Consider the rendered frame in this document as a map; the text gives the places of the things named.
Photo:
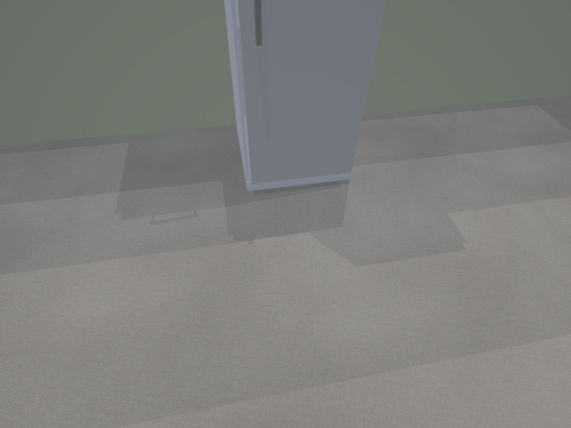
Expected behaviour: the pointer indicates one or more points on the fridge door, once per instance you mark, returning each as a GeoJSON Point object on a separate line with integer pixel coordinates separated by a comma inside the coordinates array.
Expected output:
{"type": "Point", "coordinates": [306, 86]}

